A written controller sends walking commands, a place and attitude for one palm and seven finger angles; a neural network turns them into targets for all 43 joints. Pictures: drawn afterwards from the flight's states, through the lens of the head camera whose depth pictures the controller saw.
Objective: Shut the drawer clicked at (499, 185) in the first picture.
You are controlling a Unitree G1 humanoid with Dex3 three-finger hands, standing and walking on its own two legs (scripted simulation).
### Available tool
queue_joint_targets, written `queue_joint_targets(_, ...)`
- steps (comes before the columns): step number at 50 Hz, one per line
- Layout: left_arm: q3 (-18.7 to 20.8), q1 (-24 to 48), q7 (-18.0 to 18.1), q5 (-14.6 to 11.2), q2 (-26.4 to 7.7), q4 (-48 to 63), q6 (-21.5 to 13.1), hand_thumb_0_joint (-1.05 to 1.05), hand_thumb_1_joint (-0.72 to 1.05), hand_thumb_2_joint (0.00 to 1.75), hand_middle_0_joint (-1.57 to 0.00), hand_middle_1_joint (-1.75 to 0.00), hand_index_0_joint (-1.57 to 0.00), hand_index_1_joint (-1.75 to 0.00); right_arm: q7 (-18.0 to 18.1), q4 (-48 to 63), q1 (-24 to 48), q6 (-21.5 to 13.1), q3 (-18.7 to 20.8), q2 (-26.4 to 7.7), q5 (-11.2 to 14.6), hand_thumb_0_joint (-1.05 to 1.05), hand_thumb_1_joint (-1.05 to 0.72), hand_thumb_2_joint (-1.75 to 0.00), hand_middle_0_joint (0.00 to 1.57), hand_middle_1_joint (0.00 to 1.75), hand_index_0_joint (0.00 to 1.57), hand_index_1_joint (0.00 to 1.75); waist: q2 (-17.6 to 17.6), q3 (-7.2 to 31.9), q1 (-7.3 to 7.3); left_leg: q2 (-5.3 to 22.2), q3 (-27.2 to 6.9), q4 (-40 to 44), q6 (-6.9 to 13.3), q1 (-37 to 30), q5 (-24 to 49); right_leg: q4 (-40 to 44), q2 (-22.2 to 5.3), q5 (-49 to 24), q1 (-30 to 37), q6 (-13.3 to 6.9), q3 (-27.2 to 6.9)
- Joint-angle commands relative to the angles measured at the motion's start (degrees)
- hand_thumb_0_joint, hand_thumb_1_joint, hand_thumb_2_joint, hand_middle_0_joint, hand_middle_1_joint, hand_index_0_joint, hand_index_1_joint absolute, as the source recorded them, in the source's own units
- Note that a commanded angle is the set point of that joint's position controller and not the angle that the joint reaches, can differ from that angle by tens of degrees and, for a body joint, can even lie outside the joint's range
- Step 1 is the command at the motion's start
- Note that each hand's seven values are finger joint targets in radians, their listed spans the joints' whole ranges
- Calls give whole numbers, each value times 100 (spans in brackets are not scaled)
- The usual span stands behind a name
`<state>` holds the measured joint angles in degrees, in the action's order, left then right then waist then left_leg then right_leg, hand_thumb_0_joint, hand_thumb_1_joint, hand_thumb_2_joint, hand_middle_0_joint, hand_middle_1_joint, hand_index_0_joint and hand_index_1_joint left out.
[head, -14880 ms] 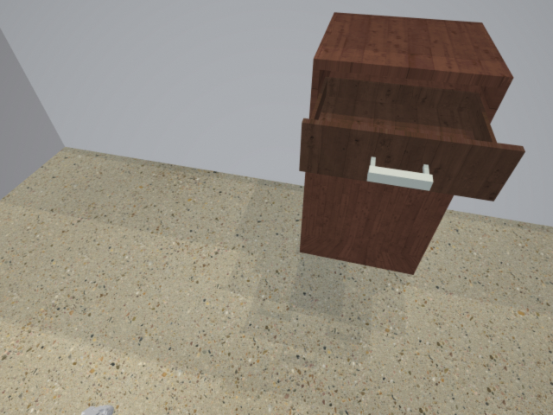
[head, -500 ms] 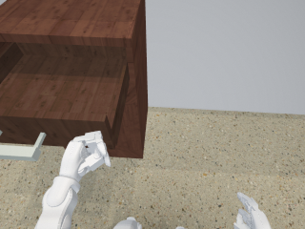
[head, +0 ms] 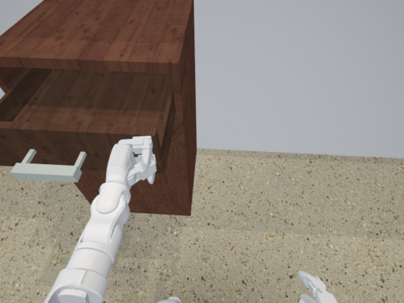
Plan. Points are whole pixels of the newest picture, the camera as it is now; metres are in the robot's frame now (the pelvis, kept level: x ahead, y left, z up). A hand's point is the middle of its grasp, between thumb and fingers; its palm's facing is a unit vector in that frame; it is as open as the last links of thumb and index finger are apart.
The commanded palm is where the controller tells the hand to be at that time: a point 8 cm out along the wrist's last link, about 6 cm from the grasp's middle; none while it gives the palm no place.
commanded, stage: raise the hand and make a fist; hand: left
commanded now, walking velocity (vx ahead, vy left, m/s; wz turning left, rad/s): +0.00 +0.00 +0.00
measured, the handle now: (51, 163) +0.39 +0.34 +0.04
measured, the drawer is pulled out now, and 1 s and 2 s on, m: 0.21 0.16 0.10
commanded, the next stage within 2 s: bring the fist close to the handle in 0.26 s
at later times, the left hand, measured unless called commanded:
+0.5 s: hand (158, 164) +0.36 +0.10 +0.08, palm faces -0.06 -1.00 -0.03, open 3.2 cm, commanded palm +0.35 +0.16 +0.07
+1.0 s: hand (160, 156) +0.42 +0.11 +0.04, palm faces -0.06 -1.00 -0.01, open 2.6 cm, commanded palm +0.40 +0.16 +0.02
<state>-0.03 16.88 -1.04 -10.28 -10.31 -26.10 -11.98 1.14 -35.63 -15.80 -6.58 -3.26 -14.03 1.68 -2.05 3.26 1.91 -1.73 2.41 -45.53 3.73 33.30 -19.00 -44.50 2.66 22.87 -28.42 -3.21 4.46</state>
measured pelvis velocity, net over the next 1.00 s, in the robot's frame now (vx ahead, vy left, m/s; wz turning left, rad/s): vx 0.00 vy -0.02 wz -0.01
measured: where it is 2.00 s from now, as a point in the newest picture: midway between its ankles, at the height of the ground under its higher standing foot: outside the picture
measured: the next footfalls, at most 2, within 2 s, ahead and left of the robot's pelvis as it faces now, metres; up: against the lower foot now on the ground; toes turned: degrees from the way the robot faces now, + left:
none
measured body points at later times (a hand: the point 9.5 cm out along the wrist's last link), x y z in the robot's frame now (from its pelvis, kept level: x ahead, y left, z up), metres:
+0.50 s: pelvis +0.01 -0.02 +0.00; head +0.04 -0.03 +0.45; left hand +0.36 +0.16 +0.08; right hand +0.14 -0.27 -0.10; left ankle +0.04 +0.07 -0.71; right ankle +0.00 -0.09 -0.71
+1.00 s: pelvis +0.00 -0.02 -0.03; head +0.07 -0.02 +0.41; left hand +0.41 +0.16 +0.04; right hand +0.08 -0.27 -0.15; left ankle +0.04 +0.07 -0.71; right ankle +0.00 -0.09 -0.71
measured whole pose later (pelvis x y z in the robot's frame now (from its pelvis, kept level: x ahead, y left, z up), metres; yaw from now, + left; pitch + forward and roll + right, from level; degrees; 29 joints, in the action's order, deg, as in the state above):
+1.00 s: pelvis +0.00 -0.02 -0.03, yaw -1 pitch +15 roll -1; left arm 8.4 31.3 -7.5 -9.5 -12.8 -48.8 -26.1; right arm -0.6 -36.7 -18.6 -1.4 -0.7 -14.6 0.5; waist -1.4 7.6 3.6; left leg -0.2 2.3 -56.9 2.6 49.2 -23.2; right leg -56.2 3.7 27.3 -44.5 -4.7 5.1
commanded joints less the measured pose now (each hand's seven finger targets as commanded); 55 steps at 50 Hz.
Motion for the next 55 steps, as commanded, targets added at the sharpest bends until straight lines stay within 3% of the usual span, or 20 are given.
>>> queue_joint_targets(1, 299, 1815, -47, -10, -366, 1346, -686, 0, 90, 90, -140, -160, -140, -160, -40, 805, 115, -258, 400, -799, 23, 0, -90, -90, 20, 30, 20, 30, 246, 1827, 26, 280, -776, 698, -254, -1800, 1014, 643, -52, -1198, -111, 113, -274)
queue_joint_targets(5, 359, 1350, -112, 120, -440, 799, -537, 0, 90, 90, -140, -160, -140, -160, -112, 872, 62, -56, 422, -814, 19, 0, -90, -90, 20, 30, 20, 30, 422, 1262, -8, 174, -483, 677, -175, -1149, 847, 761, -107, -1404, 63, 161, -408)
queue_joint_targets(6, 612, 1123, -108, 126, -679, 625, -476, 0, 90, 90, -140, -160, -140, -160, -120, 924, 48, -24, 440, -830, 38, 0, -90, -90, 20, 30, 20, 30, 561, 1173, -102, 160, -483, 707, -160, -1000, 769, 791, -94, -1311, 145, 156, -426)
queue_joint_targets(8, 655, 1116, -127, 82, -713, 887, -408, 0, 90, 90, -140, -160, -140, -160, -111, 1049, 108, 53, 442, -814, 47, 0, -90, -90, 20, 30, 20, 30, 429, 1313, -159, 129, -362, 729, -147, -1014, 793, 864, -143, -1416, 360, 166, -510)
queue_joint_targets(10, 645, 1460, -124, 36, -708, 1266, -465, 0, 90, 90, -140, -160, -140, -160, -96, 1073, 122, 71, 447, -779, 51, 0, -90, -90, 20, 30, 20, 30, 293, 1489, -104, 131, -324, 706, -138, -1155, 841, 898, -140, -1504, 424, 180, -565)
queue_joint_targets(15, 571, 1857, -93, -25, -655, 1934, -978, 0, 90, 90, -140, -160, -140, -160, -80, 989, 133, -6, 465, -714, 32, 0, -90, -90, 20, 30, 20, 30, 46, 1791, 21, 160, -332, 578, -115, -1404, 1019, 819, -108, -1748, 446, 210, -648)
queue_joint_targets(17, 479, 1608, -159, -20, -590, 1818, -1055, 0, 90, 90, -140, -160, -140, -160, -76, 943, 125, -19, 475, -731, 34, 0, -90, -90, 20, 30, 20, 30, 176, 1785, 49, 162, -334, 535, -96, -1385, 1086, 798, -116, -1889, 458, 243, -671)
queue_joint_targets(18, 628, 1362, -200, -24, -729, 1624, -1037, 0, 90, 90, -140, -160, -140, -160, -76, 905, 82, -8, 488, -757, 40, 0, -90, -90, 20, 30, 20, 30, 345, 1723, 19, 160, -340, 533, -104, -1264, 1079, 799, -123, -1956, 513, 257, -682)
queue_joint_targets(19, 517, 1127, -267, -16, -605, 1220, -947, 0, 90, 90, -140, -160, -140, -160, -77, 879, 96, 26, 468, -769, 54, 0, -90, -90, 20, 30, 20, 30, 359, 1438, 59, 142, -312, 524, -103, -1095, 943, 853, -142, -1875, 388, 281, -703)
queue_joint_targets(22, 206, 1456, -440, 11, -358, 303, -677, 0, 90, 90, -140, -160, -140, -160, -77, 790, 43, 119, 439, -824, 98, 0, -90, -90, 20, 30, 20, 30, 658, 677, 257, 113, -351, 483, -100, -693, 419, 1006, -194, -1214, -143, 320, -720)
queue_joint_targets(26, 697, 2102, -462, -72, -821, 282, -700, 0, 90, 90, -140, -160, -140, -160, -24, 831, 26, 174, 447, -836, 62, 0, -90, -90, 20, 30, 20, 30, 669, 1271, 153, 60, -331, 286, -83, -485, 428, 951, -304, -1139, 108, 366, -966)
queue_joint_targets(27, 809, 2471, -436, -67, -938, 439, -844, 0, 90, 90, -140, -160, -140, -160, -18, 800, 44, 165, 446, -797, 43, 0, -90, -90, 20, 30, 20, 30, 521, 1616, 135, 61, -343, 226, -95, -505, 512, 839, -324, -1289, 225, 348, -1001)
queue_joint_targets(30, 941, 3040, -341, -51, -995, 595, -1382, 0, 90, 90, -140, -160, -140, -160, -40, 674, -5, 91, 435, -700, -18, 0, -90, -90, 20, 30, 20, 30, 240, 2119, 160, 81, -372, -25, -113, -476, 766, 447, -294, -1824, 266, 340, -978)
queue_joint_targets(31, 1091, 3086, -306, 2, -1206, 523, -1560, 0, 90, 90, -140, -160, -140, -160, -50, 619, -43, 74, 452, -714, -33, 0, -90, -90, 20, 30, 20, 30, 119, 2171, 157, 106, -391, -122, -109, -443, 841, 318, -258, -1905, 146, 334, -973)
queue_joint_targets(32, 922, 2993, -325, 22, -963, 302, -1652, 0, 90, 90, -140, -160, -140, -160, -78, 575, -54, 72, 450, -683, -45, 0, -90, -90, 20, 30, 20, 30, 105, 2135, 201, 105, -393, -171, -116, -404, 807, 249, -241, -1868, 6, 325, -926)
queue_joint_targets(36, 1062, 2756, -415, 57, -1102, -289, -1769, 0, 90, 90, -140, -160, -140, -160, -115, 496, -188, 114, 503, -771, -65, 0, -90, -90, 20, 30, 20, 30, 372, 2260, 189, 107, -405, -403, -105, -23, 841, 39, -247, -2063, -91, 399, -988)
queue_joint_targets(38, 967, 2720, -487, 62, -986, -412, -1705, 0, 90, 90, -140, -160, -140, -160, -129, 506, -225, 164, 531, -783, -58, 0, -90, -90, 20, 30, 20, 30, 231, 2363, 196, 104, -370, -460, -111, -56, 906, -20, -254, -2177, -200, 406, -961)
queue_joint_targets(43, 1027, 3029, -592, 47, -1062, -1097, -1492, 0, 90, 90, -140, -160, -140, -160, -108, 497, -394, 287, 541, -820, -35, 0, -90, -90, 20, 30, 20, 30, 520, 2010, 283, 121, -393, -566, -102, 409, 614, -64, -207, -1692, -550, 356, -906)
queue_joint_targets(50, 1001, 3458, -546, 131, -908, -1748, -1618, 0, 90, 90, -140, -160, -140, -160, -161, 488, -629, 356, 561, -839, -117, 0, -90, -90, 20, 30, 20, 30, 448, 2108, 369, 119, -424, -832, -87, 690, 395, -360, -145, -1154, -1189, 267, -751)
queue_joint_targets(55, 1118, 4163, -389, 309, -1085, -1898, -1876, 0, 90, 90, -140, -160, -140, -160, -211, 503, -743, 427, 573, -881, -198, 0, -90, -90, 20, 30, 20, 30, 141, 2357, 456, 128, -489, -1060, -82, 766, 148, -602, -102, -648, -1719, 217, -695)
